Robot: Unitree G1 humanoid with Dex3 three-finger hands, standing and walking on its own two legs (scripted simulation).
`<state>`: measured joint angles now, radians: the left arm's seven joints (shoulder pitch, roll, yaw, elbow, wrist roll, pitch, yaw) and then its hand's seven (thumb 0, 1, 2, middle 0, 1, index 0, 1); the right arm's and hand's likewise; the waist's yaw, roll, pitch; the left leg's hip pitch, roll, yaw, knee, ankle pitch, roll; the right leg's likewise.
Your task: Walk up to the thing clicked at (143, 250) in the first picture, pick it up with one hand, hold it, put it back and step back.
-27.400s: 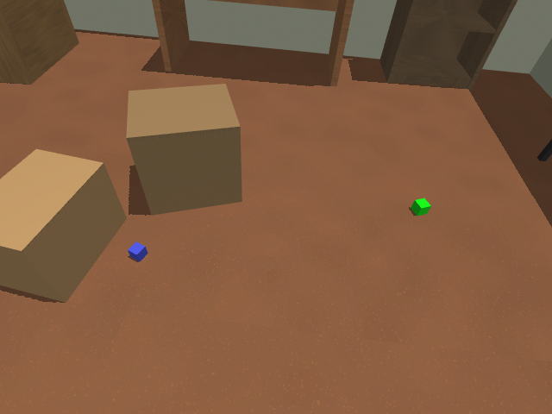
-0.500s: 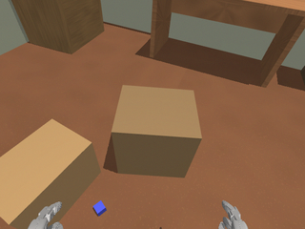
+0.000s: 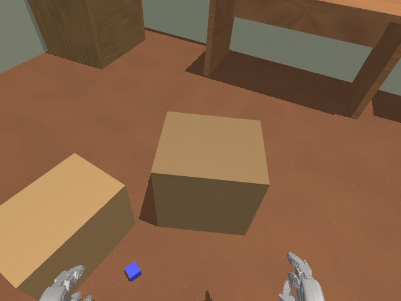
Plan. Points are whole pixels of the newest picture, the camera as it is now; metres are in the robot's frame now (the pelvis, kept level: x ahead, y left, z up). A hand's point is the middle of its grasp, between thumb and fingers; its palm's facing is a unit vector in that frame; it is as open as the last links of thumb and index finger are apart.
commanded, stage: home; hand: left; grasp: from above
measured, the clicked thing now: (133, 271) +0.42 +0.22 -0.69
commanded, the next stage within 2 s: stand in 1.50 s
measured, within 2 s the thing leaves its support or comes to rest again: neither
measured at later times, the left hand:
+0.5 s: hand out of the picture +0.16 +0.18 -0.05, palm faces +0.04 -0.98 -0.21, open 7.8 cm
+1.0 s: hand out of the picture +0.16 +0.18 -0.05, palm faces +0.04 -0.98 -0.21, open 7.4 cm
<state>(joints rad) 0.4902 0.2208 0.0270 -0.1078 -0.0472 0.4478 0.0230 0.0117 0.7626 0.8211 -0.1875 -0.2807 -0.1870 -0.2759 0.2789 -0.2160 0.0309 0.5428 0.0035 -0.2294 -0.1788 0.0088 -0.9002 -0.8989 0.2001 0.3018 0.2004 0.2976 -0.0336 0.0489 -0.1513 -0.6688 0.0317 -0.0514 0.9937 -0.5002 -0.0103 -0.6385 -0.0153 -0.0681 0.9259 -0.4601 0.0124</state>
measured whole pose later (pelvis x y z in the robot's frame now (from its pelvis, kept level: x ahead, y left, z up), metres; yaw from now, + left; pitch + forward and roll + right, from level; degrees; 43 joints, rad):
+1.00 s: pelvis -0.01 +0.00 +0.00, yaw +0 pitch +10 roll -2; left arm 0.50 0.23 0.02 -0.13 -0.05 0.46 0.02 0.01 0.90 0.90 -0.20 -0.30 -0.20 -0.30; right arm 0.29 -0.22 0.02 0.55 0.01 -0.24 -0.19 0.01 -0.90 -0.90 0.20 0.30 0.20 0.30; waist -0.03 0.05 -0.16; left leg -0.68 0.03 -0.05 1.01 -0.50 -0.01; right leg -0.66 -0.01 -0.07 0.95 -0.46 0.01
